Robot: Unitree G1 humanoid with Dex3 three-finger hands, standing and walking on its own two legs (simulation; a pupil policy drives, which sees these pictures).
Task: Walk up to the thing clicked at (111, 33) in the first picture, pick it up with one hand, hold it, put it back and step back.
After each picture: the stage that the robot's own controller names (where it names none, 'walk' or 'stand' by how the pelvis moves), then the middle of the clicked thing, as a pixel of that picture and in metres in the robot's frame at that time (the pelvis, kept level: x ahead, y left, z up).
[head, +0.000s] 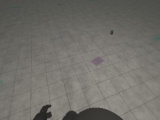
stand; (112, 32) +2.27 -0.58 -0.72
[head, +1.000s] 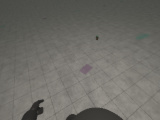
walk; (97, 37) +2.20 -0.06 -0.68
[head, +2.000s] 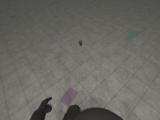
walk; (80, 43) +1.53 +0.32 -0.71
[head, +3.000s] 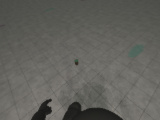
walk; (76, 62) +1.01 +0.31 -0.72
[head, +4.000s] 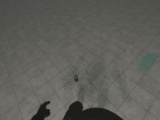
walk; (76, 78) +0.61 +0.28 -0.72
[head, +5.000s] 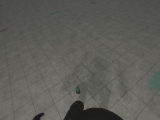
walk; (77, 90) +0.46 +0.21 -0.71
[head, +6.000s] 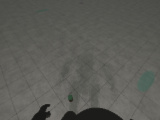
stand; (70, 98) +0.35 +0.20 -0.72
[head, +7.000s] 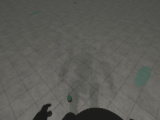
stand; (69, 99) +0.34 +0.23 -0.72
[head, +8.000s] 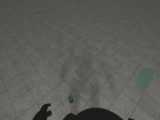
stand; (70, 99) +0.33 +0.21 -0.73
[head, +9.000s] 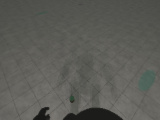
stand; (71, 99) +0.35 +0.19 -0.73
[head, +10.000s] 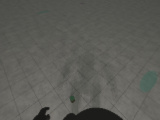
stand; (72, 99) +0.34 +0.19 -0.73
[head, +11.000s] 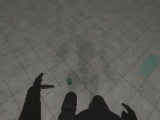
go down; (69, 81) +0.39 +0.18 -0.61
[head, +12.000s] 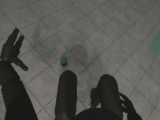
go down; (63, 62) +0.44 +0.21 -0.31
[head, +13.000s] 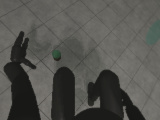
close in; (56, 55) +0.43 +0.23 -0.27
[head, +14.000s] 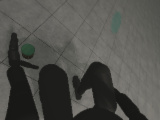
close; (28, 52) +0.42 +0.27 -0.22
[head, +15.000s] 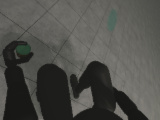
close; (23, 51) +0.42 +0.27 -0.22
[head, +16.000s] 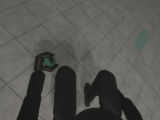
lift; (50, 63) +0.33 +0.26 -0.14
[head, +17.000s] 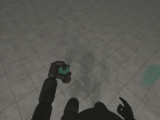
lift; (65, 74) +0.31 +0.17 +0.01
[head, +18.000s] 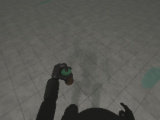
hold; (67, 76) +0.31 +0.16 -0.02
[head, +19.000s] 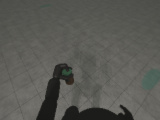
hold; (68, 76) +0.32 +0.16 -0.02
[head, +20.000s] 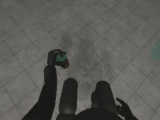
crouch; (63, 61) +0.40 +0.19 -0.10
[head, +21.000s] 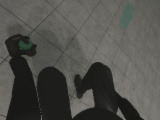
lower; (28, 48) +0.43 +0.26 -0.24
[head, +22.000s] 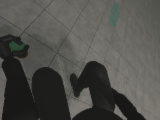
lower; (20, 50) +0.44 +0.28 -0.23
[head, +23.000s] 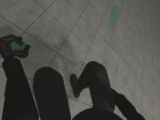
lower; (20, 49) +0.44 +0.28 -0.23
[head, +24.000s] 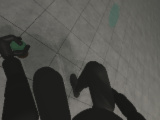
lower; (20, 49) +0.44 +0.28 -0.24
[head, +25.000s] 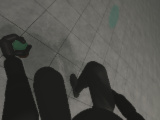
loosen; (22, 49) +0.43 +0.27 -0.24
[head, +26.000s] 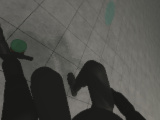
withdraw; (18, 49) +0.43 +0.27 -0.24
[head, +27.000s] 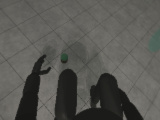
walk; (64, 58) +0.45 +0.22 -0.31
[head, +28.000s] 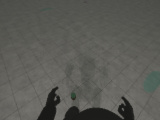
stand; (73, 96) +0.38 +0.15 -0.65
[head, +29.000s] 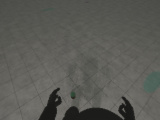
stand; (73, 95) +0.39 +0.17 -0.67
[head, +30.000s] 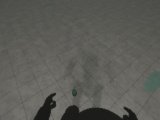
stand; (74, 92) +0.39 +0.16 -0.69
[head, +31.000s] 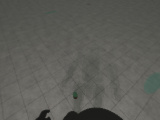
walk; (75, 95) +0.40 +0.17 -0.72
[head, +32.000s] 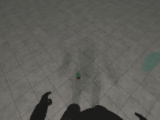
walk; (78, 76) +0.54 +0.14 -0.70
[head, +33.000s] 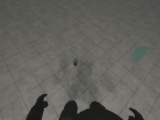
walk; (75, 62) +0.79 +0.20 -0.70
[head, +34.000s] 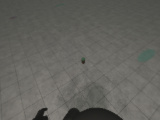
stand; (83, 60) +1.03 +0.18 -0.71
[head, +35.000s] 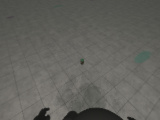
stand; (82, 61) +1.04 +0.16 -0.72
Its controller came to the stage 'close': yes
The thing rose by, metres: 0.69
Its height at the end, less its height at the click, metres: +0.00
